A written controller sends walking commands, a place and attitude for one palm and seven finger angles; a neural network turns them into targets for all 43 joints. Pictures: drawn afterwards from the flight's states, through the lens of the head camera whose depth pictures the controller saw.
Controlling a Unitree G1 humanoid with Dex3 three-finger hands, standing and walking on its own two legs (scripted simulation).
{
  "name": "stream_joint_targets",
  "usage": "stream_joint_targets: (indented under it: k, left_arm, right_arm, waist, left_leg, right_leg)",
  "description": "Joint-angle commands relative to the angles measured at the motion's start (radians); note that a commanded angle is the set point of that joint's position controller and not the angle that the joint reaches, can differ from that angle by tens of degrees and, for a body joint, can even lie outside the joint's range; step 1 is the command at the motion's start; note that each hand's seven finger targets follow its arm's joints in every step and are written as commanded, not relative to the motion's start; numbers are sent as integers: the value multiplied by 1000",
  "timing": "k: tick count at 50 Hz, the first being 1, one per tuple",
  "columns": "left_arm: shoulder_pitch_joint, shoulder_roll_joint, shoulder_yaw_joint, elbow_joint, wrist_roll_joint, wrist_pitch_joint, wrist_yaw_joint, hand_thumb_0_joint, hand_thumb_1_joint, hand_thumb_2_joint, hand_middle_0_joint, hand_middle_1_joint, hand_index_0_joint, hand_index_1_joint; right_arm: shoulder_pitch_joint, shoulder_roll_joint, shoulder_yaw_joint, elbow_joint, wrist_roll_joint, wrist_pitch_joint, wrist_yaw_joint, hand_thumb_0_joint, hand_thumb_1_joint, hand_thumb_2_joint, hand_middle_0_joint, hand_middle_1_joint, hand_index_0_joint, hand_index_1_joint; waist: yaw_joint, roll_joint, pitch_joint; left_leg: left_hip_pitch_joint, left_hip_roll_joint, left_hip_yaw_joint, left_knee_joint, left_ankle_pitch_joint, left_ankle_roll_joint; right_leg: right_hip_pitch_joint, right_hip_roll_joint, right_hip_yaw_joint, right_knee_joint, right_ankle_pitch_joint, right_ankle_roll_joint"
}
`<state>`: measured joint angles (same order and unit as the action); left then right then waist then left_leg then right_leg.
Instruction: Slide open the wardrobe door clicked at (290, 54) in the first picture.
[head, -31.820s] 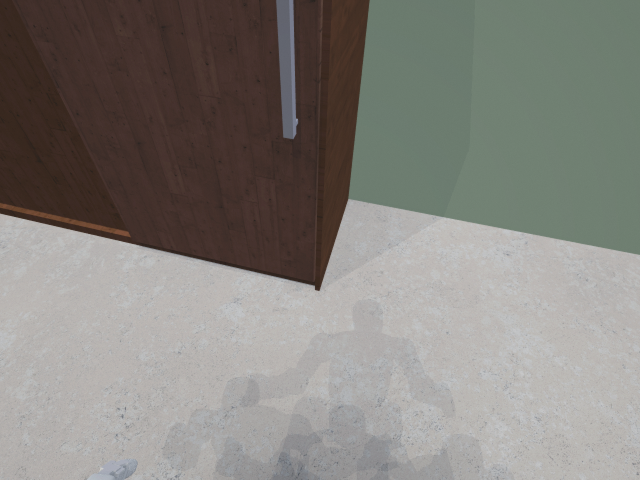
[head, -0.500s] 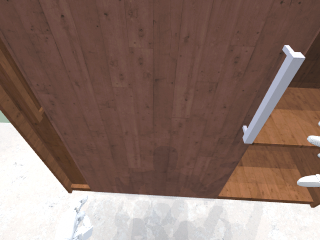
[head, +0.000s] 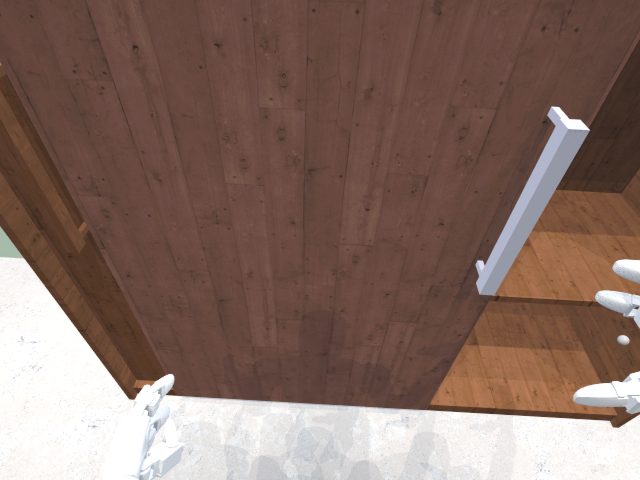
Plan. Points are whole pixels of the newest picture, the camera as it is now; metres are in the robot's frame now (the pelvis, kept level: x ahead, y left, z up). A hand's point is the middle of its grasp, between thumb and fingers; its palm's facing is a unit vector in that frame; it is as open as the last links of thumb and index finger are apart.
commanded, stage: draw the hand back to the body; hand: right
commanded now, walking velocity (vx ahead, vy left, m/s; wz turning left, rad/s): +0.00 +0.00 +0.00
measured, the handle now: (516, 213) +0.47 -0.29 +0.11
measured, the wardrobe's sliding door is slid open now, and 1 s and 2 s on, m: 0.60 0.60 0.60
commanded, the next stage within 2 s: step back with the hand held close in 1.00 s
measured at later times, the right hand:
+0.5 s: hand (609, 324) +0.23 -0.27 +0.16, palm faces +0.44 +0.82 -0.37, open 9.9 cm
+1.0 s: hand (599, 341) +0.21 -0.25 +0.17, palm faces +0.45 +0.81 -0.38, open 7.4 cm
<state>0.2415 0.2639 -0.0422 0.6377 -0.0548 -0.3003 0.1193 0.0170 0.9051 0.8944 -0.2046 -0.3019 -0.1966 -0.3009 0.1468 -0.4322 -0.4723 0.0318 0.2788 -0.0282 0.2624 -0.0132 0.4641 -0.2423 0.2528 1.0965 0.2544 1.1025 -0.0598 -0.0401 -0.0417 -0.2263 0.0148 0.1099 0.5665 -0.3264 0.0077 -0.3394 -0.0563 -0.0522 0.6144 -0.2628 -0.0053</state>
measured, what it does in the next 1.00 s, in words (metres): stands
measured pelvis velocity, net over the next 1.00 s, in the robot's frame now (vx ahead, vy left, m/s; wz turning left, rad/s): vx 0.02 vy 0.01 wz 0.02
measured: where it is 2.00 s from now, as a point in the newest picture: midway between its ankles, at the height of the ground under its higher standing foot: outside the picture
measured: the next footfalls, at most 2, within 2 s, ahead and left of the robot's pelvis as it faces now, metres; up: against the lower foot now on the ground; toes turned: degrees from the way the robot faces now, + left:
left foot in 1.70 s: -0.04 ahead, +0.10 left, +0.00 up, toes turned -4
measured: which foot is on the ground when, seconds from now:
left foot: down 0.00-1.00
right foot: down 0.00-1.00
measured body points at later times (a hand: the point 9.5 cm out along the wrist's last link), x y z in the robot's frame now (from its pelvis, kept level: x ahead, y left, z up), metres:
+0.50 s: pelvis +0.03 -0.01 +0.01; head +0.01 +0.00 +0.46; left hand +0.21 +0.21 -0.07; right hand +0.21 -0.32 +0.19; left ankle -0.01 +0.11 -0.73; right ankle +0.04 -0.12 -0.73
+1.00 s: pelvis +0.02 +0.01 +0.01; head +0.00 +0.03 +0.46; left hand +0.21 +0.23 -0.07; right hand +0.18 -0.29 +0.19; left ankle -0.01 +0.11 -0.73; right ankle +0.04 -0.12 -0.73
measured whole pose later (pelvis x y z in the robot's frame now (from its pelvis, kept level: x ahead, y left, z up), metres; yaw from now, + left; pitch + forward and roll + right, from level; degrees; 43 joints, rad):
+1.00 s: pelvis +0.02 +0.01 +0.01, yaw +1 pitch -4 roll +0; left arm 0.19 0.22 -0.02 0.65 0.00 -0.12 0.09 0.02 0.91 0.89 -0.21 -0.30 -0.20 -0.30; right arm 0.47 -0.34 -0.33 -0.41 0.08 -0.06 -0.10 0.01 -0.88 -0.89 0.21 0.30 0.21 0.31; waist -0.08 -0.05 0.00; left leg -0.05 0.01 0.09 0.42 -0.29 0.02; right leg -0.13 -0.05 -0.08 0.43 -0.22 0.01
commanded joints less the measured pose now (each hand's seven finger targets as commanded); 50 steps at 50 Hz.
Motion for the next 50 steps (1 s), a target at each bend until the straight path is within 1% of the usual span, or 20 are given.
stream_joint_targets:
  k: [1, 3, 5, 7, 9, 10, 14, 15, 22, 24, 25, 26, 31, 35, 38, 42, 44, 46, 48, 50]
  left_arm:
    - [-133, 116, 49, -140, 24, -30, 1, 0, 900, 900, -200, -300, -200, -300]
    - [-141, 110, 51, -138, 30, -21, -6, 0, 900, 900, -200, -300, -200, -300]
    - [-138, 108, 55, -133, 37, -16, -10, 0, 900, 900, -200, -300, -200, -300]
    - [-144, 102, 57, -130, 39, -7, -11, 0, 900, 900, -200, -300, -200, -300]
    - [-147, 108, 58, -120, 41, 7, -10, 0, 900, 900, -200, -300, -200, -300]
    - [-147, 99, 58, -122, 40, 16, -11, 0, 900, 900, -200, -300, -200, -300]
    - [-159, 101, 60, -121, 41, 45, -14, 0, 900, 900, -200, -300, -200, -300]
    - [-157, 93, 59, -127, 43, 52, -16, 0, 900, 900, -200, -300, -200, -300]
    - [-165, 81, 59, -148, 51, 74, -34, 0, 900, 900, -200, -300, -200, -300]
    - [-169, 85, 61, -152, 53, 79, -36, 0, 900, 900, -200, -300, -200, -300]
    - [-164, 76, 61, -157, 53, 84, -36, 0, 900, 900, -200, -300, -200, -300]
    - [-164, 76, 62, -159, 52, 89, -37, 0, 900, 900, -200, -300, -200, -300]
    - [-166, 70, 60, -166, 50, 107, -37, 0, 900, 900, -200, -300, -200, -300]
    - [-166, 68, 64, -164, 49, 123, -28, 0, 900, 900, -200, -300, -200, -300]
    - [-174, 69, 63, -167, 50, 131, -23, 0, 900, 900, -200, -300, -200, -300]
    - [-183, 63, 61, -162, 53, 126, -19, 0, 900, 900, -200, -300, -200, -300]
    - [-188, 67, 61, -160, 56, 122, -16, 0, 900, 900, -200, -300, -200, -300]
    - [-190, 64, 60, -161, 56, 123, -14, 0, 900, 900, -200, -300, -200, -300]
    - [-191, 61, 60, -158, 56, 122, -14, 0, 900, 900, -200, -300, -200, -300]
    - [-192, 59, 60, -155, 57, 124, -12, 0, 900, 900, -200, -300, -200, -300]
  right_arm:
    - [-64, -215, -55, -338, -114, -84, -267, 0, 188, -375, 237, 938, 237, 938]
    - [-42, -210, -43, -432, -143, -105, -320, 0, 115, -410, 235, 895, 235, 895]
    - [-10, -194, -31, -493, -162, -112, -357, 0, 43, -445, 232, 853, 232, 853]
    - [6, -171, -12, -512, -179, -115, -380, 0, -30, -480, 230, 810, 230, 810]
    - [19, -185, -27, -505, -190, -112, -395, 0, -102, -515, 227, 767, 227, 767]
    - [39, -152, -3, -492, -190, -106, -397, 0, -139, -533, 226, 746, 226, 746]
    - [56, -145, 2, -509, -205, -105, -399, 0, -284, -603, 221, 661, 221, 661]
    - [95, -120, 18, -500, -201, -100, -399, 0, -320, -620, 220, 640, 220, 640]
    - [190, -118, 19, -628, -207, -99, -394, 0, -574, -743, 211, 491, 211, 491]
    - [228, -145, -11, -643, -204, -94, -394, 0, -646, -777, 209, 449, 209, 449]
    - [247, -125, 3, -651, -202, -93, -393, 0, -682, -795, 207, 427, 207, 427]
    - [244, -134, -7, -670, -205, -95, -392, 0, -719, -813, 206, 406, 206, 406]
    - [264, -112, 11, -692, -201, -91, -385, 0, -900, -900, 200, 300, 200, 300]
    - [281, -95, 16, -640, -194, -84, -384, 0, -900, -900, 200, 300, 200, 300]
    - [247, -105, 11, -647, -195, -88, -384, 0, -900, -900, 200, 300, 200, 300]
    - [228, -105, 23, -673, -199, -93, -387, 0, -900, -900, 200, 300, 200, 300]
    - [226, -121, 11, -663, -196, -92, -388, 0, -900, -900, 200, 300, 200, 300]
    - [222, -120, 13, -662, -194, -95, -389, 0, -900, -900, 200, 300, 200, 300]
    - [223, -115, 13, -658, -195, -97, -387, 0, -900, -900, 200, 300, 200, 300]
    - [241, -109, 14, -633, -191, -95, -384, 0, -900, -900, 200, 300, 200, 300]
  waist:
    - [-1, -71, -28]
    - [-3, -99, -93]
    - [-1, -92, -125]
    - [3, -66, -118]
    - [-1, -36, -92]
    - [5, -22, -60]
    - [-3, -16, -42]
    - [-3, -2, -31]
    - [-19, -63, -76]
    - [-26, -26, -75]
    - [-22, -20, -67]
    - [-23, -18, -84]
    - [-15, -35, -44]
    - [-10, 16, -9]
    - [-11, 34, -21]
    - [-12, -30, -38]
    - [-16, 16, -20]
    - [-15, 23, -13]
    - [-15, -4, -5]
    - [-16, 22, 11]
  left_leg:
    - [-97, 13, -82, -181, 4, 11]
    - [-60, 11, -76, -161, 42, 14]
    - [-20, 8, -75, -157, 85, 17]
    - [-15, 5, -69, -153, 110, 15]
    - [-4, 1, -68, -165, 127, 16]
    - [-5, 3, -65, -166, 130, 14]
    - [12, -1, -63, -177, 162, 16]
    - [24, 4, -59, -172, 181, 15]
    - [73, 3, -59, -171, 276, 15]
    - [88, 2, -59, -181, 307, 13]
    - [92, 6, -58, -177, 322, 12]
    - [93, 3, -58, -176, 340, 10]
    - [76, 2, -57, -190, 336, 5]
    - [65, 2, -59, -207, 312, 1]
    - [64, 0, -61, -215, 279, -2]
    - [78, 4, -68, -222, 295, -1]
    - [77, 2, -68, -240, 288, -4]
    - [74, 5, -71, -243, 281, -6]
    - [72, 5, -75, -247, 286, -6]
    - [78, 5, -76, -255, 292, -8]
  right_leg:
    - [135, 31, 66, -153, -58, -27]
    - [178, 27, 62, -171, -34, -27]
    - [197, 20, 59, -177, 15, -29]
    - [216, 17, 55, -188, 44, -30]
    - [215, 15, 57, -199, 70, -32]
    - [208, 13, 53, -204, 76, -31]
    - [234, 13, 53, -219, 127, -31]
    - [231, 10, 52, -218, 154, -31]
    - [282, 7, 47, -212, 307, -22]
    - [273, 9, 45, -210, 324, -25]
    - [266, 10, 38, -204, 327, -25]
    - [279, 11, 32, -199, 345, -26]
    - [278, 15, 24, -203, 327, -25]
    - [267, 16, 14, -211, 263, -31]
    - [272, 25, 13, -218, 218, -35]
    - [294, 33, 7, -215, 229, -38]
    - [287, 34, 9, -219, 213, -40]
    - [288, 36, 8, -221, 201, -42]
    - [293, 39, 2, -221, 202, -42]
    - [286, 37, 1, -224, 203, -42]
